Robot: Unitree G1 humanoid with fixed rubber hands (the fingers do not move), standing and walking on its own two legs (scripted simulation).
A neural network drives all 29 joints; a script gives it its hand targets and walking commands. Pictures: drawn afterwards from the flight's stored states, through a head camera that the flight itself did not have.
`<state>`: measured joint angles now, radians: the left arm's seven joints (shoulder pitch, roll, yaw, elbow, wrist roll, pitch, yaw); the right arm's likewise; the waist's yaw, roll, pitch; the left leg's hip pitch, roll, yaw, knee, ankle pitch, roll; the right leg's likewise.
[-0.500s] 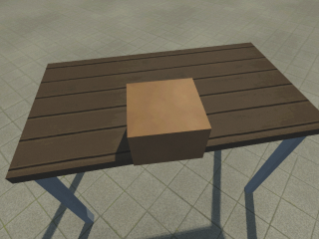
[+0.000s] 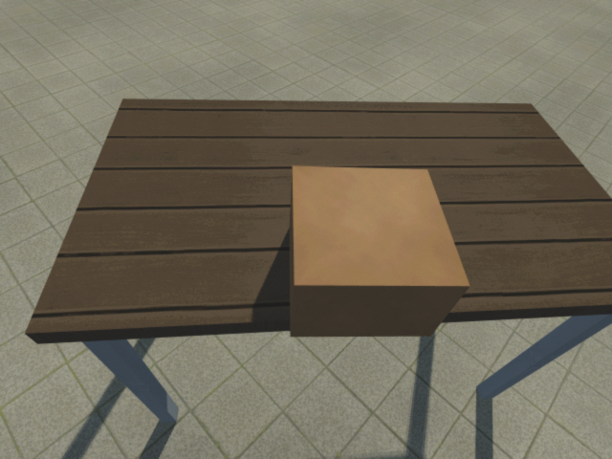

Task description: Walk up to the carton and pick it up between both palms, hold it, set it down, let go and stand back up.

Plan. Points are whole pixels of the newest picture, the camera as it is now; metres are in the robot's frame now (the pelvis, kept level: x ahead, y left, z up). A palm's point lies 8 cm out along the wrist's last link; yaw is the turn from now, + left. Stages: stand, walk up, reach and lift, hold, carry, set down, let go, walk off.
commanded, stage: walk up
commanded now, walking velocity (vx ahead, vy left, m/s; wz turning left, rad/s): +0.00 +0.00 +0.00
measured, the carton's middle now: (361, 250) +0.41 -0.06 +0.01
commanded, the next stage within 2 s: none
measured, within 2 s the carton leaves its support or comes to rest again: neither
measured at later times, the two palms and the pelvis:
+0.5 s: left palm out of the picture +0.00 +0.22 -0.15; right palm out of the picture -0.04 -0.19 -0.15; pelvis +0.02 +0.01 +0.00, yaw -1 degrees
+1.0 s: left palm out of the picture +0.05 +0.16 -0.14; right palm out of the picture +0.08 -0.26 -0.15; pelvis +0.06 -0.05 +0.00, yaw +2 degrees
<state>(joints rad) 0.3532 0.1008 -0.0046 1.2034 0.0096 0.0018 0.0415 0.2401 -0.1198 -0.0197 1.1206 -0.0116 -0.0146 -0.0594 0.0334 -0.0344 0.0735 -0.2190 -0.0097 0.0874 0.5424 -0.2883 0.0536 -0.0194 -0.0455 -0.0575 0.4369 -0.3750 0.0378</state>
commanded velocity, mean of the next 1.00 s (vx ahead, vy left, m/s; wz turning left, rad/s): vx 0.07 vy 0.00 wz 0.04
